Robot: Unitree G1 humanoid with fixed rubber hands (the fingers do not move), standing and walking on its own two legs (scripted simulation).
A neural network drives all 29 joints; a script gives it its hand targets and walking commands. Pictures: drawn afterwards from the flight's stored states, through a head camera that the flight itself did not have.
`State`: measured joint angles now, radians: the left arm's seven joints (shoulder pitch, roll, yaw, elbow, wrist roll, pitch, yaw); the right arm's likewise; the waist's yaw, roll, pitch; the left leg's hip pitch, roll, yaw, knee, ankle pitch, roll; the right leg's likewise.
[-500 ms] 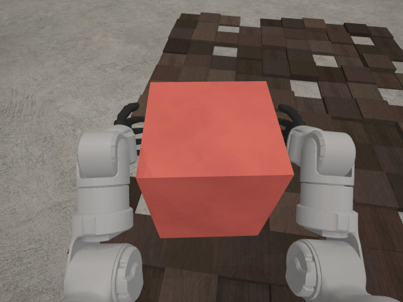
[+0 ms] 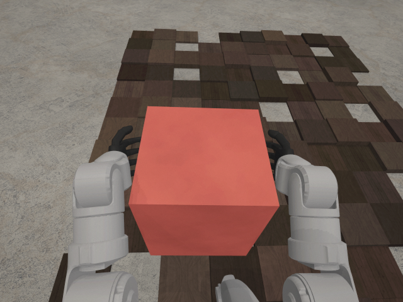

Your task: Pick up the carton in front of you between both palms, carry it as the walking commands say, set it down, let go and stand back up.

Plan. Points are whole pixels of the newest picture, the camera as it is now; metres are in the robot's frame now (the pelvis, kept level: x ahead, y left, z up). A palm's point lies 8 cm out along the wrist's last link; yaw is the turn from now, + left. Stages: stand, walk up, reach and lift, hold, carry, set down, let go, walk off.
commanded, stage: carry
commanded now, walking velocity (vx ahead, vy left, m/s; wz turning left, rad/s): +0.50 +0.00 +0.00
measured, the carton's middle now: (200, 187) +0.36 -0.04 +0.04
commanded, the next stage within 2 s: none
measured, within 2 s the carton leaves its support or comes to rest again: neither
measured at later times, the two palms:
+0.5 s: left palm (119, 63) +0.66 +0.11 +0.14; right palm (236, 54) +0.69 -0.19 +0.14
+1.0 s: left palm (143, 17) +0.99 +0.05 +0.11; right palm (231, 19) +0.96 -0.25 +0.11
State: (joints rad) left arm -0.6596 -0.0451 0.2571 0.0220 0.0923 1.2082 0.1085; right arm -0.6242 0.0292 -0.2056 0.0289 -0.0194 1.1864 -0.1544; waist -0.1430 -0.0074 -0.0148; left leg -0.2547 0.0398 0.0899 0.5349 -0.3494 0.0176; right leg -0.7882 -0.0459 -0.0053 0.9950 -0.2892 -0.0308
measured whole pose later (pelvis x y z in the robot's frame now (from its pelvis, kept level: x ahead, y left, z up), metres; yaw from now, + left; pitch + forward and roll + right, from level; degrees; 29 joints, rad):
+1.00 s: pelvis +0.61 -0.08 +0.00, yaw -1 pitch +6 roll +0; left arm -0.73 -0.02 0.29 0.12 0.10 1.27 0.13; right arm -0.71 0.03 -0.24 0.16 -0.05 1.23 -0.14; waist -0.07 -0.02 -0.02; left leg -0.21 -0.02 0.09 0.40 -0.29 0.05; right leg -0.69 -0.08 -0.01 0.73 -0.08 0.01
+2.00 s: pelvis +1.22 -0.14 -0.04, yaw +0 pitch +5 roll -2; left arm -0.65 -0.02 0.23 0.15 0.08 1.22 0.13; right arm -0.64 0.03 -0.23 0.19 -0.06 1.19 -0.13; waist -0.04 0.00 -0.08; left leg -0.04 0.00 0.08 0.36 -0.40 0.05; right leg -0.73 -0.03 -0.15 0.72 -0.12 -0.03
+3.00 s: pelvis +1.80 -0.16 -0.03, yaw +2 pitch +6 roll +1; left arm -0.71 -0.02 0.23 0.26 0.08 1.21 0.12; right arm -0.72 -0.02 -0.23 0.26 -0.05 1.24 -0.12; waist 0.04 0.02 -0.03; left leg -0.46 0.01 0.02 1.18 -0.42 0.02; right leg -0.46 0.00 -0.14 0.56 -0.21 -0.09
